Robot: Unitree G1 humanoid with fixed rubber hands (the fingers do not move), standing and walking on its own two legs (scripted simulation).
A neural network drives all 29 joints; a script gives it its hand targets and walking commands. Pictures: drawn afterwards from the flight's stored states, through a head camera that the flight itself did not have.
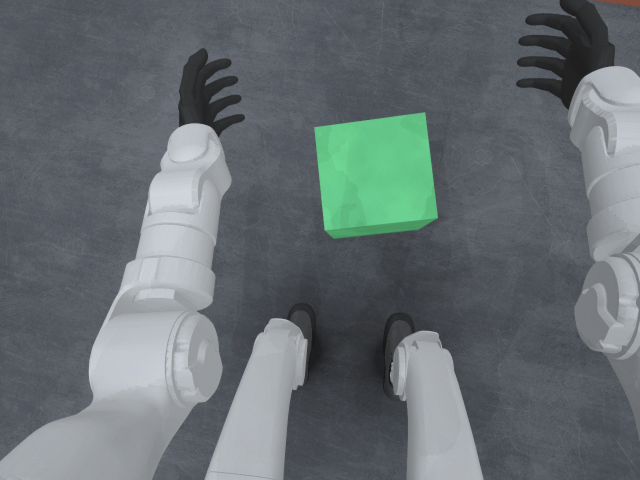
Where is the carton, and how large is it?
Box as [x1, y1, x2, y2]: [314, 112, 437, 238]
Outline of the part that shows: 424,112 314,127 324,228 333,238 418,229 437,217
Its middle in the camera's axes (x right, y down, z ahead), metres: +0.11 -0.12 +0.85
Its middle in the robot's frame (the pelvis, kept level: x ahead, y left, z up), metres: +0.52 -0.01 -0.53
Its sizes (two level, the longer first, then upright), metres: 0.210 0.200 0.250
